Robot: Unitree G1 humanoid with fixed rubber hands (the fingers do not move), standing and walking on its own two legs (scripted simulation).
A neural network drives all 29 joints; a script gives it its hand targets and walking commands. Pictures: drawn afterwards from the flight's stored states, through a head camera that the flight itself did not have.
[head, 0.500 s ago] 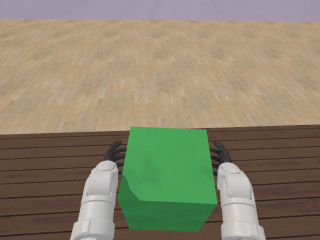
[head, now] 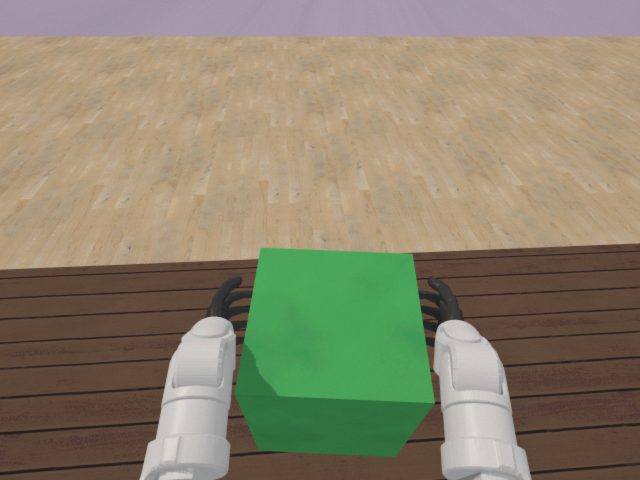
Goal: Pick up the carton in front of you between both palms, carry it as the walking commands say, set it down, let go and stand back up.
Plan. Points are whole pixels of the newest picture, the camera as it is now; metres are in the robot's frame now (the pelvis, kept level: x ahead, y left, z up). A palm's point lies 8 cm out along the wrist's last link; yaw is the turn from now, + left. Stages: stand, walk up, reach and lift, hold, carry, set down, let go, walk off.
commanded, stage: carry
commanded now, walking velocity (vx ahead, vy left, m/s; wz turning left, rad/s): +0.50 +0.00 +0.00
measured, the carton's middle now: (331, 357) +0.30 +0.00 -0.03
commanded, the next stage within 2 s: none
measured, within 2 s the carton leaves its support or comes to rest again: neither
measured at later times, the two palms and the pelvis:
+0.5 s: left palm (255, 240) +0.43 +0.12 +0.08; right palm (453, 250) +0.43 -0.18 +0.08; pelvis +0.17 -0.02 +0.00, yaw -2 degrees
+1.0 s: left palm (295, 141) +0.73 +0.09 +0.09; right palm (438, 145) +0.75 -0.21 +0.08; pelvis +0.47 -0.07 +0.00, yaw +0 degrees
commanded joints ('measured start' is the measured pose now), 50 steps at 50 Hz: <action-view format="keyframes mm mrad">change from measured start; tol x32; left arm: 1 -579 -940 -586 -111 -320 -44 -239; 50 -311 -862 -821 -669 -600 441 -192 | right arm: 1 -484 931 580 -60 309 -13 253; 25 -353 897 859 -684 590 449 148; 50 -246 891 862 -643 553 467 147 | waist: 1 -13 67 -160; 50 15 -156 -149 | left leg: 1 -99 136 -82 -126 -525 51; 11 -583 69 179 313 -323 8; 17 86 37 271 -62 7 13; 20 431 465 -374 -153 -9 265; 29 70 268 174 -136 74 97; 36 -655 145 132 825 -240 26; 50 -449 53 350 115 195 46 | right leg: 1 -156 -48 -41 6 -387 -15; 7 -100 -42 -144 -1 -211 -28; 10 139 -352 351 -242 -260 -180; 15 120 -245 30 -98 89 -138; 22 -745 -111 -186 518 -347 -41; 31 74 -17 -409 32 72 -36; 33 327 -382 236 -189 -187 -164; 50 253 -246 -262 -205 612 -113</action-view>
